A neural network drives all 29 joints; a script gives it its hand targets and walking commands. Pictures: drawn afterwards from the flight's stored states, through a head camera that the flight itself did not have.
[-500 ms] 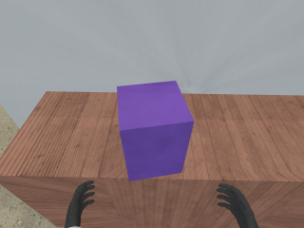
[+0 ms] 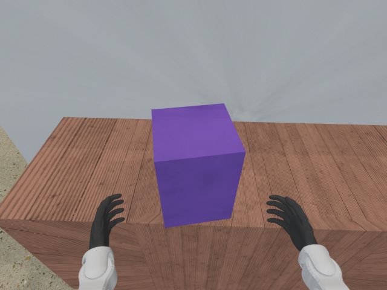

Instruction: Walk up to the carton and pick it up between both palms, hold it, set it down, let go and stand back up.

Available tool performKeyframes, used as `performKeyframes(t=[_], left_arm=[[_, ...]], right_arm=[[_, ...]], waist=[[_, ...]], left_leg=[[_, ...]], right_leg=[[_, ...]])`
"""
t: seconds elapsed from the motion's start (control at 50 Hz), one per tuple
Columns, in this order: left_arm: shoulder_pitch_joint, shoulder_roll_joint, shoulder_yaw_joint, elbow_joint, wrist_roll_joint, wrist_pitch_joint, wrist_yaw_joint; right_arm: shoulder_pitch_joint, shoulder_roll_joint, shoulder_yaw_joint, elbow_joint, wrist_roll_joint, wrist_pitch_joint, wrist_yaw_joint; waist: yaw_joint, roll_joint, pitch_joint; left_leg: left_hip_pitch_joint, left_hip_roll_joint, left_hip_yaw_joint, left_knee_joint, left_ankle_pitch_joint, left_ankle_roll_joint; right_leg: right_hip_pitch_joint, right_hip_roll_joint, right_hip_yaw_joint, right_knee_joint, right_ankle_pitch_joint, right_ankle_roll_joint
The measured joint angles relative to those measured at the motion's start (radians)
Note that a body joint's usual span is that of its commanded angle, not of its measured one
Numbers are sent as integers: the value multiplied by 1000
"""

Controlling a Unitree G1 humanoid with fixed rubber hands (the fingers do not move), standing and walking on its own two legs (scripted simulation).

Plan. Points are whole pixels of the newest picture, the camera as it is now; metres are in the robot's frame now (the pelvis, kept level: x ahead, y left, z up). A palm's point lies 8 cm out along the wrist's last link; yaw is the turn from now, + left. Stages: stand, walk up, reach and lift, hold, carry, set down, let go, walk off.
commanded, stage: reach and lift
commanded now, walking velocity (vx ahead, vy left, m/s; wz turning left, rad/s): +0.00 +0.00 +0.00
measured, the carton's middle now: (193, 167) +0.42 +0.04 +0.01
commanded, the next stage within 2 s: none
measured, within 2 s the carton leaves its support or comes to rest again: neither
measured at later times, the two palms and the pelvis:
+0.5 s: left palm (87, 204) +0.25 +0.24 +0.09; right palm (294, 192) +0.30 -0.17 +0.07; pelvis -0.01 +0.00 +0.00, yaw -1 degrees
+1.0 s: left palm (82, 167) +0.29 +0.24 +0.15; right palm (289, 149) +0.37 -0.16 +0.13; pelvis -0.02 -0.01 +0.00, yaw +0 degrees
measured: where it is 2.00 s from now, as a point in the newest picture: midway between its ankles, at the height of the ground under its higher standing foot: outside the picture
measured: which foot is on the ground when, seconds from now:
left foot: down 0.00-1.00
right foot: down 0.00-1.00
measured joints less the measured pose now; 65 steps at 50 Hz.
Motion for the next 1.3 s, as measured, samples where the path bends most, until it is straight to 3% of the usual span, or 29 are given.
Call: performKeyframes(t=[0.32,0.7,1.04,1.3], left_arm=[[-82,8,49,-316,-23,373,-8],[-301,41,125,-452,-65,704,-25],[-506,78,182,-390,-64,844,-24],[-693,124,168,-263,-83,889,-4]], right_arm=[[-88,3,-69,-290,-1,320,-56],[-357,-70,-88,-289,70,547,-108],[-580,-101,-67,-202,121,651,-135],[-774,-140,-53,-37,155,693,-129]], waist=[[27,10,42],[31,31,35],[29,21,10],[43,29,-14]], left_leg=[[-5,10,13,-53,44,1],[-60,14,-3,-30,47,-4],[-111,17,-16,-10,49,-9],[-148,19,-22,10,46,-10]], right_leg=[[-4,13,13,-68,58,-2],[-49,17,-1,-55,61,-3],[-99,19,-14,-29,56,-8],[-128,20,-19,-24,58,-7]])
